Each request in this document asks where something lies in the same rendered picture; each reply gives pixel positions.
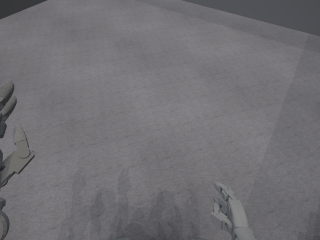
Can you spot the left robot hand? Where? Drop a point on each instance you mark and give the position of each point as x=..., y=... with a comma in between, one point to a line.
x=16, y=161

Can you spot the robot right forearm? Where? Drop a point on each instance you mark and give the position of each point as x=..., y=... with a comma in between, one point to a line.
x=243, y=233

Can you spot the right robot hand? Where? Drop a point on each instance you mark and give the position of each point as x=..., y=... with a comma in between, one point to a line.
x=232, y=213

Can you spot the robot left forearm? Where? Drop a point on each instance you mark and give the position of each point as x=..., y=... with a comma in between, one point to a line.
x=4, y=220

